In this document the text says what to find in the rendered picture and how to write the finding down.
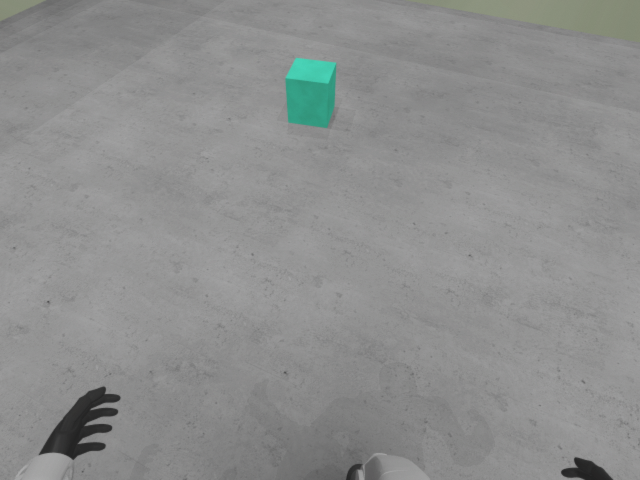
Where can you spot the left robot forearm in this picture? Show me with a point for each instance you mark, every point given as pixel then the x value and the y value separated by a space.
pixel 48 466

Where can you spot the right robot shin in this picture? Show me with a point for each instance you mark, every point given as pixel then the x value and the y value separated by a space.
pixel 376 454

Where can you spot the right robot hand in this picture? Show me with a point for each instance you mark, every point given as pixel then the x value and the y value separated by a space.
pixel 586 470

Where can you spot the carton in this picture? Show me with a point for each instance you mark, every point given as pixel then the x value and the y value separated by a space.
pixel 310 91

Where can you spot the right robot thigh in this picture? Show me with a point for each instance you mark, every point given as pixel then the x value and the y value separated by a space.
pixel 387 467

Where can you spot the left robot hand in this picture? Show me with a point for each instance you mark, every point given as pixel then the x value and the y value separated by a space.
pixel 71 429

